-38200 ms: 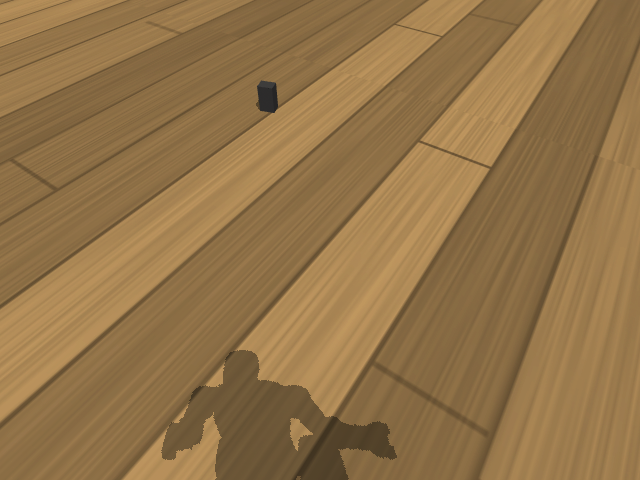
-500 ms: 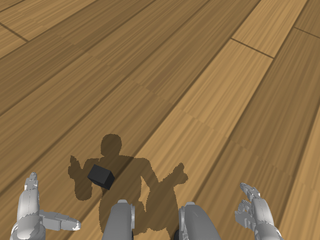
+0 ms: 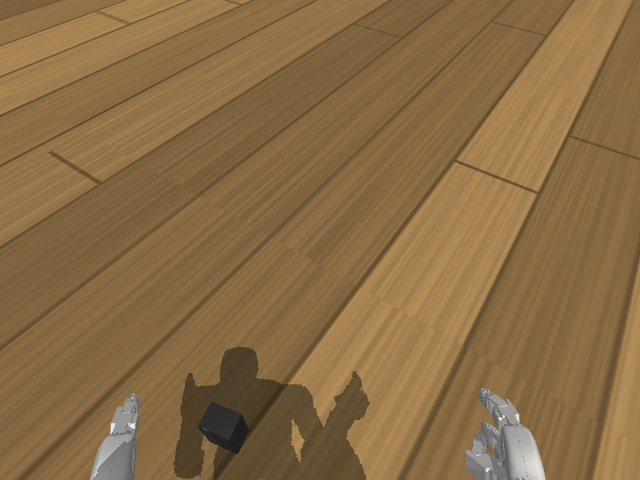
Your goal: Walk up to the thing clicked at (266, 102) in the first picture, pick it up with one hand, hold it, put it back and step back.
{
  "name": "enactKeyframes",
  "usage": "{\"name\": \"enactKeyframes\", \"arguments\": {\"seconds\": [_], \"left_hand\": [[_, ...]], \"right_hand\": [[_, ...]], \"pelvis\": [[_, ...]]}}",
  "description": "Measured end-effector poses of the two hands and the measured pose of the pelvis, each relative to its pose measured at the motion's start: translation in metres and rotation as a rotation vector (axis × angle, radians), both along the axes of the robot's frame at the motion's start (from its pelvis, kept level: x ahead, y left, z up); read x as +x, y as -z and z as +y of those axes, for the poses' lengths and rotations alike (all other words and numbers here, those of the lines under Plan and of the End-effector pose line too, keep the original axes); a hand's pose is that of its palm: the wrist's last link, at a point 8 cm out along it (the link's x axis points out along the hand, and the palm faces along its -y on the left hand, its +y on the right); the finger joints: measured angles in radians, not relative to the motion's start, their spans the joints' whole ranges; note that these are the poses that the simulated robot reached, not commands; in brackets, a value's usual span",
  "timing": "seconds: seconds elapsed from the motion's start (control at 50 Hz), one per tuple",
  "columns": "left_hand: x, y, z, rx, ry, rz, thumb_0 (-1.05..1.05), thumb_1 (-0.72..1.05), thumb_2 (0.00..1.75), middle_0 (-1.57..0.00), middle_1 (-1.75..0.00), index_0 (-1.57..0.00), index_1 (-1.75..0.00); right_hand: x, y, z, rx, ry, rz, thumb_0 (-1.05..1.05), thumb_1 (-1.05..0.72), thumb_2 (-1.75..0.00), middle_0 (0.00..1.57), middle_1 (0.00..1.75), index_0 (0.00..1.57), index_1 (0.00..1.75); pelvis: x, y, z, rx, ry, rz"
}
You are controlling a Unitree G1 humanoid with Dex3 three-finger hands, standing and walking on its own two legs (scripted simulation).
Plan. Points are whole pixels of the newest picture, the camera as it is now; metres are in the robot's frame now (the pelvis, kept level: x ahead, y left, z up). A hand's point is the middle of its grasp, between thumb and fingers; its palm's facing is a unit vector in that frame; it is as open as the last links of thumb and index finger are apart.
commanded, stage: home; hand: left
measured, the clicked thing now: (225, 428) +0.37 +0.24 -0.64
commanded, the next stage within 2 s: stand in 1.54 s
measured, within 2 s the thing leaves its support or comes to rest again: neither
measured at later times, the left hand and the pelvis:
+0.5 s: hand (183, 477) +0.16 +0.17 -0.05, palm faces +0.10 -0.95 -0.28, open 17.7 cm; pelvis -0.01 -0.01 +0.00, yaw +0 degrees
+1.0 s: hand (185, 479) +0.16 +0.16 -0.05, palm faces +0.10 -0.95 -0.28, open 17.7 cm; pelvis -0.01 -0.02 +0.00, yaw +0 degrees
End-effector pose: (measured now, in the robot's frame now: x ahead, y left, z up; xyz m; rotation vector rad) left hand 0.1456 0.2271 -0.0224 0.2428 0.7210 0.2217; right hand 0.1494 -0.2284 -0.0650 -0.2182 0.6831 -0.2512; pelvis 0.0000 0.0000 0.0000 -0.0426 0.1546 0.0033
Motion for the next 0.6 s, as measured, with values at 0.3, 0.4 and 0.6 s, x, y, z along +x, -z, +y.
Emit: {"name": "enactKeyframes", "arguments": {"seconds": [0.3,0.4,0.6], "left_hand": [[-0.004,0.001,-0.011,-0.011,0.003,0.009,-0.01,-0.59,0.02,-0.05,-0.05,-0.05,-0.05],[-0.004,0.0,-0.014,-0.015,0.007,0.008,-0.01,-0.59,0.02,-0.05,-0.05,-0.05,-0.05],[-0.008,0.0,-0.016,-0.01,0.012,0.022,-0.01,-0.59,0.02,-0.05,-0.05,-0.05,-0.05]], "right_hand": [[-0.001,-0.004,-0.018,-0.023,-0.015,-0.009,0.01,-0.9,-0.9,0.2,0.3,0.2,0.3],[-0.006,-0.003,-0.022,-0.022,-0.008,-0.003,0.01,-0.9,-0.9,0.2,0.3,0.2,0.3],[-0.013,0.0,-0.022,-0.008,-0.004,0.004,0.01,-0.91,-0.9,0.2,0.3,0.2,0.3]], "pelvis": [[-0.003,-0.003,-0.011,0.009,-0.005,-0.019],[-0.005,-0.004,-0.013,0.011,-0.004,-0.022],[-0.008,-0.004,-0.016,0.015,-0.002,-0.025]]}}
